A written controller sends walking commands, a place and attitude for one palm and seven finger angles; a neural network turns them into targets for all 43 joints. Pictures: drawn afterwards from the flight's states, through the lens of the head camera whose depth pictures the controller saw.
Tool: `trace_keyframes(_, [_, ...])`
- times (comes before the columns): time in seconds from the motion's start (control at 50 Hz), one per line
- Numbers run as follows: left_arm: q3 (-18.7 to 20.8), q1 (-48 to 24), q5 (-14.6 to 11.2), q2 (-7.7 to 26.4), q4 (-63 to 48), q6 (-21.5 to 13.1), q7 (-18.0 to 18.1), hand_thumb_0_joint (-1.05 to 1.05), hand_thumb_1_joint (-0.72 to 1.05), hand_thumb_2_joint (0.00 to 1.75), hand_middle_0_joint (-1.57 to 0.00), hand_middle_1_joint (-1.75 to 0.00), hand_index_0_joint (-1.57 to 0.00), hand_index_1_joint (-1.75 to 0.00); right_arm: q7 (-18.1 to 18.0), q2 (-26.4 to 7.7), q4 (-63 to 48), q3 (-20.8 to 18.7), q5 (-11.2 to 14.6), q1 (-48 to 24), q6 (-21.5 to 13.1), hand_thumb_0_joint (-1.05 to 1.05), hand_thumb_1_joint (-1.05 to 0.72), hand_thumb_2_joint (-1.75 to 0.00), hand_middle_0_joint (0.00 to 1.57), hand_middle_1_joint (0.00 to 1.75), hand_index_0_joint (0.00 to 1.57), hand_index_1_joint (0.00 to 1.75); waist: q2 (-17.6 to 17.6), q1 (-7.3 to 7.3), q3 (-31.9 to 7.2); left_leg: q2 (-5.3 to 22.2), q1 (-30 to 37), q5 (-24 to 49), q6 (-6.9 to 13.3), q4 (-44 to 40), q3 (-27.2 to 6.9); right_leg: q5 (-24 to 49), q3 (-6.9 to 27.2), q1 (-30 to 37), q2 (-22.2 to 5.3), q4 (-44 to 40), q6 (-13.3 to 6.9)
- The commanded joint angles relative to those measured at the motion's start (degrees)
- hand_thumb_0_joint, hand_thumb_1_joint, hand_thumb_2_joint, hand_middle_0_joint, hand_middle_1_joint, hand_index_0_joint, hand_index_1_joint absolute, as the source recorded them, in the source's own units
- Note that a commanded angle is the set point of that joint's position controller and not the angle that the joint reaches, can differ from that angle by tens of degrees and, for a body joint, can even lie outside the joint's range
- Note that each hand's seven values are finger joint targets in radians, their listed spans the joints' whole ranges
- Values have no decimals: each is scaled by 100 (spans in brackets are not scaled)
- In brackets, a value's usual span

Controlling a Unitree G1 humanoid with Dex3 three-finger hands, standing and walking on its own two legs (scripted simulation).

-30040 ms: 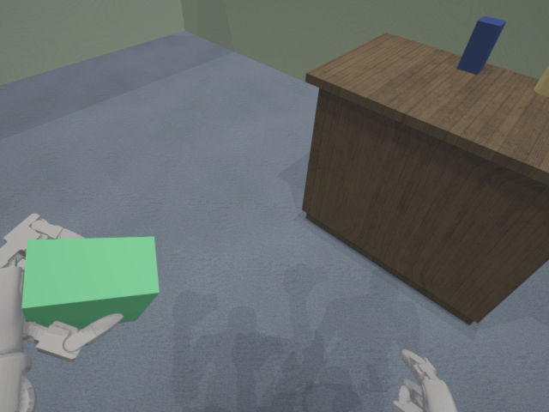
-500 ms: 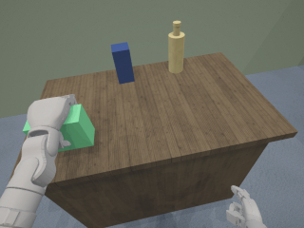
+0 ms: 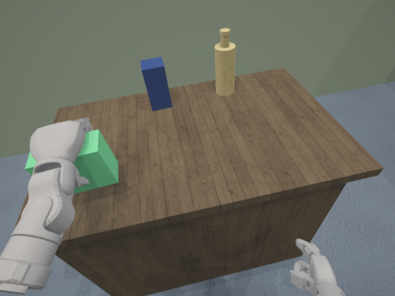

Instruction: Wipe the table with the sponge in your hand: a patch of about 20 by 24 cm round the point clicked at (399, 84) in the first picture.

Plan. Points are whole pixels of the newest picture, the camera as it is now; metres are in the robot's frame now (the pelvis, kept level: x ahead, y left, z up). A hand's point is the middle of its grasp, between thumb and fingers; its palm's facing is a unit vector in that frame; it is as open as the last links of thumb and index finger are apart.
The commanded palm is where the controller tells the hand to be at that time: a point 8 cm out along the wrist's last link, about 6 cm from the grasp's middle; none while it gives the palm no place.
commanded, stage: move the sponge above the wiping area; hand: left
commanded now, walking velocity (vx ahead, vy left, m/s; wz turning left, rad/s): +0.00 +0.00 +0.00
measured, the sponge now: (81, 169) +0.32 +0.31 +0.10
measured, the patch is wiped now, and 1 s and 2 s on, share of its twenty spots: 0.00 0.00 0.00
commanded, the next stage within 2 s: lower the sponge onto the table in 0.68 s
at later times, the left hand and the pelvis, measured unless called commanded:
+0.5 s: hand (71, 149) +0.32 +0.31 +0.15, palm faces +0.18 +0.00 -0.98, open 10.3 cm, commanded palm +0.28 +0.29 +0.19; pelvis +0.00 +0.01 +0.00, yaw +0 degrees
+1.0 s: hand (70, 154) +0.31 +0.30 +0.15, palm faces +0.15 -0.03 -0.99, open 10.3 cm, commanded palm +0.27 +0.28 +0.19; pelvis +0.00 +0.01 +0.00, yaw +1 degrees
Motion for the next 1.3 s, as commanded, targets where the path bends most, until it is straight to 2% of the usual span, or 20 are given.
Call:
trace_keyframes(0.0, [317, -1239, -24, 1080, -515, 847, -397, 0, 10, 130, -120, -160, -120, -160, 16, -796, -1072, -183, 130, -1293, -104, 0, -90, -90, 20, 30, 20, 30, -686, -51, -1141, -55, -643, 1285, 75, -284, -179, 542, 310, 1267, -272, -181, -101])
trace_keyframes(0.06, [-165, -1245, -36, 797, -628, 793, -1071, 0, 10, 130, -120, -160, -120, -160, -5, -825, -1273, -153, 176, -1156, -121, 0, -90, -90, 20, 30, 20, 30, -905, -244, -1097, -38, -607, 920, 223, -146, -195, 184, 175, 997, -268, -181, -32])
trace_keyframes(0.12, [74, -1720, 82, 1252, -1399, 76, -1350, 0, 10, 130, -120, -160, -120, -160, -49, -771, -1366, -173, 88, -959, -195, 0, -90, -90, 20, 30, 20, 30, -757, -242, -1523, -80, -299, 1017, 305, -19, -265, 277, 226, 1021, -254, -116, -17])
trace_keyframes(0.16, [345, -2238, 144, 1484, -2068, -608, -1211, 0, 10, 130, -120, -160, -120, -160, -153, -626, -1467, -141, 7, -818, -388, 0, -90, -90, 20, 30, 20, 30, -540, -163, -1944, -76, -56, 1214, 320, 37, -293, 300, 225, 1156, -223, -28, -71])
trace_keyframes(0.24, [1462, -2381, 343, 2347, -2239, -1325, -348, 0, 10, 130, -120, -160, -120, -160, -269, -637, -1196, -251, -122, -626, -514, 0, -90, -90, 20, 30, 20, 30, 433, 94, -1775, -40, -26, 1540, 71, -184, -464, 484, 599, 1088, -44, -84, -296])
trace_keyframes(0.36, [1308, -2172, 76, 1733, -1431, -449, 600, 0, 10, 130, -120, -160, -120, -160, -95, -596, -989, -278, -11, -849, -412, 0, -90, -90, 20, 30, 20, 30, 374, 159, -1824, -20, -331, 1852, -126, -229, -236, 763, 506, 1387, -179, -73, -320])
trace_keyframes(0.44, [981, -1046, -42, 1364, -619, 542, 178, 0, 10, 130, -120, -160, -120, -160, 37, -745, -1017, -209, 78, -1284, -185, 0, -90, -90, 20, 30, 20, 30, -417, 156, -1276, -18, -566, 1644, -54, -325, -229, 775, 475, 1401, -212, -119, -232])
trace_keyframes(0.52, [-22, -707, -188, 647, -684, 976, -723, 0, 10, 130, -120, -160, -120, -160, 64, -824, -1254, -181, 178, -1259, -17, 0, -90, -90, 20, 30, 20, 30, -919, -102, -1041, 3, -652, 1205, 119, -241, -183, 582, 113, 1137, -270, -159, -27])
trace_keyframes(0.62, [19, -1783, 160, 1168, -2136, 101, -1248, 0, 10, 130, -120, -160, -120, -160, 0, -728, -1497, -150, 51, -1039, -159, 0, -90, -90, 20, 30, 20, 30, -649, -186, -1690, -33, -129, 1323, 279, -56, -348, 472, 134, 1053, -215, -42, -50])
trace_keyframes(0.66, [353, -2430, 283, 1489, -2821, -585, -997, 0, 10, 130, -120, -160, -120, -160, -138, -555, -1541, -120, -55, -891, -388, 0, -90, -90, 20, 30, 20, 30, -249, -97, -2082, -37, 129, 1503, 277, -24, -369, 440, 185, 1211, -159, 42, -123])
trace_keyframes(0.72, [1107, -2223, 403, 1919, -2504, -1149, -352, 0, 10, 130, -120, -160, -120, -160, -243, -563, -1180, -239, -164, -595, -454, 0, -90, -90, 20, 30, 20, 30, 177, 49, -1848, 14, 84, 1942, -4, -185, -457, 763, 381, 1183, -21, -8, -267])
trace_keyframes(0.74, [1592, -2183, 443, 2352, -2615, -1130, -121, 0, 10, 130, -120, -160, -120, -160, -232, -618, -1153, -244, -154, -692, -490, 0, -90, -90, 20, 30, 20, 30, 557, 161, -1832, -3, -7, 1923, -32, -246, -533, 795, 624, 1303, 56, -12, -357])
trace_keyframes(0.76, [1182, -2374, 356, 1752, -2518, -1077, 65, 0, 10, 130, -120, -160, -120, -160, -225, -460, -1147, -218, -145, -650, -521, 0, -90, -90, 20, 30, 20, 30, 404, 84, -1884, -30, -66, 2191, -132, -223, -428, 884, 404, 1292, -34, 19, -337])
trace_keyframes(0.84, [1133, -1860, 62, 1457, -1399, -260, 454, 0, 10, 130, -120, -160, -120, -160, -39, -588, -941, -217, 6, -1024, -369, 0, -90, -90, 20, 30, 20, 30, 241, 123, -1284, 18, -246, 1796, -185, -271, -355, 585, 537, 1024, -91, -213, -352])
trace_keyframes(0.98, [-137, -793, -16, 461, -1311, 944, -615, 0, 10, 130, -120, -160, -120, -160, 139, -722, -1297, -153, 125, -1400, -7, 0, -90, -90, 20, 30, 20, 30, -634, -24, -1284, 1, -426, 1570, 67, -261, -227, 804, 150, 1285, -234, -122, -127])
trace_keyframes(1.04, [17, -996, 164, 890, -1580, 865, -1003, 0, 10, 130, -120, -160, -120, -160, 117, -744, -1401, -118, 121, -1400, 44, 0, -90, -90, 20, 30, 20, 30, -864, -100, -1287, 2, -400, 1217, 173, -214, -311, 400, 277, 1096, -166, -115, -110])
trace_keyframes(1.1, [298, -1823, 350, 1336, -1989, 210, -1036, 0, 10, 130, -120, -160, -120, -160, 24, -685, -1408, -100, 7, -1150, -53, 0, -90, -90, 20, 30, 20, 30, -800, -90, -1508, -37, -276, 1246, 226, -181, -341, 327, 208, 1171, -180, -85, -103])
trace_keyframes(1.14, [921, -1947, 429, 1919, -2510, -313, -769, 0, 10, 130, -120, -160, -120, -160, -55, -637, -1430, -118, -56, -1108, -188, 0, -90, -90, 20, 30, 20, 30, -248, 72, -1753, -27, -88, 1270, 204, -218, -431, 313, 485, 1307, -69, -49, -198])
trace_keyframes(1.24, [1205, -2102, 412, 1820, -1881, -741, 19, 0, 10, 130, -120, -160, -120, -160, -116, -580, -1078, -200, -57, -865, -319, 0, -90, -90, 20, 30, 20, 30, 478, 85, -1387, -51, -166, 1380, 5, -299, -422, 279, 651, 1052, -2, -219, -353])
trace_keyframes(1.28, [1094, -1915, 304, 1571, -1494, -566, 244, 0, 10, 130, -120, -160, -120, -160, -92, -573, -1007, -246, -33, -835, -332, 0, -90, -90, 20, 30, 20, 30, 205, 80, -1402, -37, -278, 1475, -20, -264, -315, 362, 497, 1115, -84, -212, -314])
